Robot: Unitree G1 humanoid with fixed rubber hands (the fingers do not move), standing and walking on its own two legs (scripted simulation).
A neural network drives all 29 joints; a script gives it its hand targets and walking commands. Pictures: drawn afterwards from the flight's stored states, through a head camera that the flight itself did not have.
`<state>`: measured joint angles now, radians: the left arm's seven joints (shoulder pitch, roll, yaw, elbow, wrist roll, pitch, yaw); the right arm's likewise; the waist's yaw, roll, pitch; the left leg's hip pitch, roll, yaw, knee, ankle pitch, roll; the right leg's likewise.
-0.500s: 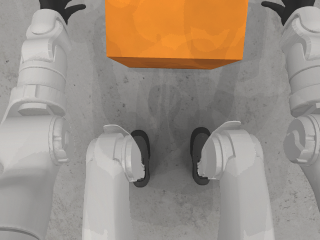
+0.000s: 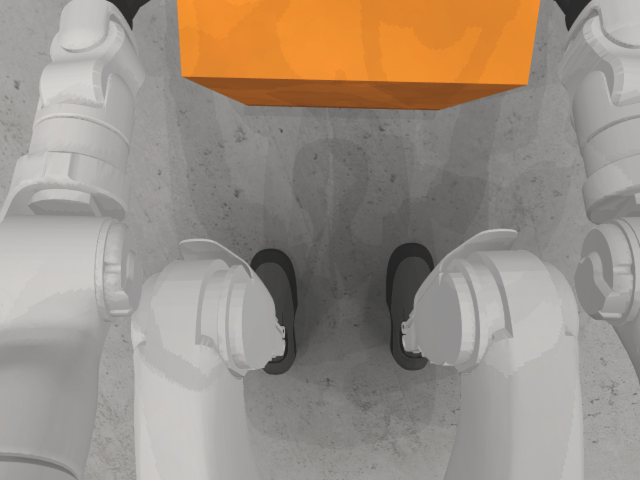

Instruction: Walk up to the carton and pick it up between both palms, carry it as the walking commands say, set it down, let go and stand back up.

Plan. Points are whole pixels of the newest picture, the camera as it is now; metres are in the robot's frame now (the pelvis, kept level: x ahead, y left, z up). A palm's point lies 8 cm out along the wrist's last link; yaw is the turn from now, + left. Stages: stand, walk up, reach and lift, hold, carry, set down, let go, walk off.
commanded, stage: reach and lift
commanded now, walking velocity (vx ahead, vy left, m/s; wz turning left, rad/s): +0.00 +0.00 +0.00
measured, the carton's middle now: (349, 16) +0.54 -0.02 -0.23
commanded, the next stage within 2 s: none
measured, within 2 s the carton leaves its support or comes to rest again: leaves its support in 1.48 s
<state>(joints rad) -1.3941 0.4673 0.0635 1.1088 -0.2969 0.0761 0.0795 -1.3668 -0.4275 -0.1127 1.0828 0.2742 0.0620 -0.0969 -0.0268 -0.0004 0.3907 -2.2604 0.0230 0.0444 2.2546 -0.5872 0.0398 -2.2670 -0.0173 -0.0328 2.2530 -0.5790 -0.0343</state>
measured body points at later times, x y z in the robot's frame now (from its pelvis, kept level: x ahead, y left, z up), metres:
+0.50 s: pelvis +0.00 +0.00 +0.01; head +0.36 -0.01 +0.27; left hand +0.55 +0.17 -0.16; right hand +0.54 -0.20 -0.16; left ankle +0.11 +0.11 -0.32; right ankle +0.11 -0.11 -0.32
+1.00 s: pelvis -0.01 +0.00 +0.02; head +0.37 +0.00 +0.27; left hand +0.56 +0.17 -0.16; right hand +0.54 -0.20 -0.16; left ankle +0.11 +0.11 -0.32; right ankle +0.11 -0.11 -0.32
